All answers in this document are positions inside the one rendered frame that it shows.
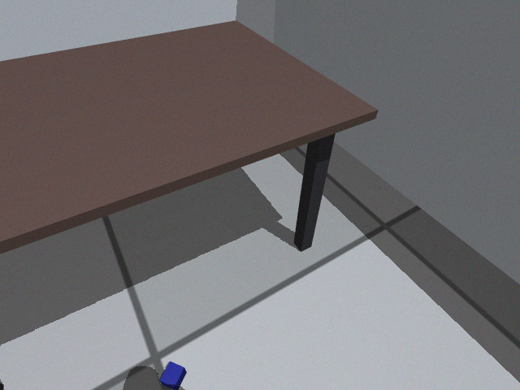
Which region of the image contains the table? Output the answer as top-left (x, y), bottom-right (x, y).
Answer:
top-left (0, 20), bottom-right (378, 390)

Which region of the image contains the small box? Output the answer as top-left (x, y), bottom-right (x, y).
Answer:
top-left (159, 362), bottom-right (187, 390)

